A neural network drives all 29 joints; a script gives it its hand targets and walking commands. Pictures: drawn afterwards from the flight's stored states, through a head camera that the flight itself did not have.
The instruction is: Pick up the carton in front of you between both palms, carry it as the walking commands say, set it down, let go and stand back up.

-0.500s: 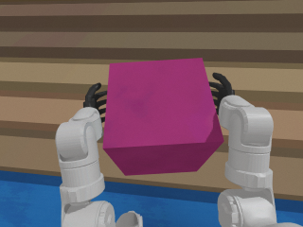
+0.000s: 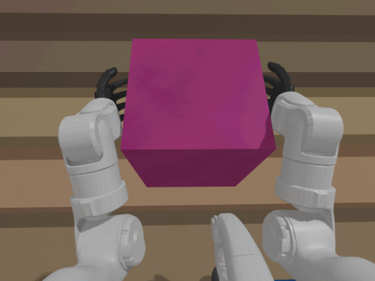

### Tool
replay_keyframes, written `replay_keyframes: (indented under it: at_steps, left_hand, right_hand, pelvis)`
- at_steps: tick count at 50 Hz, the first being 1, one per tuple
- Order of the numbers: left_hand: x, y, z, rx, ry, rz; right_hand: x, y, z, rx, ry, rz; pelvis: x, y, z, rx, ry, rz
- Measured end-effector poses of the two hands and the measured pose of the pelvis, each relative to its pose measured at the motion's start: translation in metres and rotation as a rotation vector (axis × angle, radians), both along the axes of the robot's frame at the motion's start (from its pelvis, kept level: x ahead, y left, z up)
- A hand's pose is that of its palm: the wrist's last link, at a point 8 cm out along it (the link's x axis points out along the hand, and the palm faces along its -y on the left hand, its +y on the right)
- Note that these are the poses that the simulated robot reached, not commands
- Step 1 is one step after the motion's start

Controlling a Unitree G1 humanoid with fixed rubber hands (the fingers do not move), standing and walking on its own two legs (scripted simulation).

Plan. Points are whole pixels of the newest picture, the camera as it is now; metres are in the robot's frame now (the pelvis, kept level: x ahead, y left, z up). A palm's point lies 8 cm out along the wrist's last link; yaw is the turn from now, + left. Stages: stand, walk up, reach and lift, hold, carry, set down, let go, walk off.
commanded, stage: carry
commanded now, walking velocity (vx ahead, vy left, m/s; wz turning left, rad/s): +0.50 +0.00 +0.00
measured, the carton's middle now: (192, 125) +0.40 -0.02 +0.07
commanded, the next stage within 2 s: none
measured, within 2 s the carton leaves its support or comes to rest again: neither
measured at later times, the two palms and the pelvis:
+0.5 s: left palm out of the picture +0.72 +0.16 +0.32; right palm out of the picture +0.76 -0.13 +0.30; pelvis +0.36 -0.04 +0.12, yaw +2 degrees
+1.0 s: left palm out of the picture +1.05 +0.07 +0.40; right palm out of the picture +1.04 -0.23 +0.41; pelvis +0.67 -0.08 +0.23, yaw +0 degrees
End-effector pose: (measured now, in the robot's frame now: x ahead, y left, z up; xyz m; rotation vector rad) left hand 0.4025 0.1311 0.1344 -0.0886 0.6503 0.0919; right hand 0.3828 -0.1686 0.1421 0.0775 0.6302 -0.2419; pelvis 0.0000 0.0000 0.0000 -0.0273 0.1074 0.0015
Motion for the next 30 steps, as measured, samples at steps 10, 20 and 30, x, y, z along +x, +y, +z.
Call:
replay_keyframes:
  at_steps: [10,20,30]
  left_hand:
    - [0.13,0.001,0.024,0.074,0.03,0.098]
    - [0.23,0.04,0.128,0.07,-0.04,0.255]
    - [0.418,-0.009,0.204,0.097,-0.037,0.002]
  right_hand:
    - [0.172,0.001,0.019,0.02,0.031,0.138]
    - [0.312,0.045,0.117,0.045,-0.044,0.27]
    - [0.427,-0.009,0.187,-0.04,-0.03,0.099]
  pelvis:
    - [0.155,-0.038,0.031,-0.022,-0.003,0.026]
    - [0.281,-0.052,0.11,0.07,0.0,0.04]
    - [0.43,-0.022,0.136,0.098,-0.034,0.012]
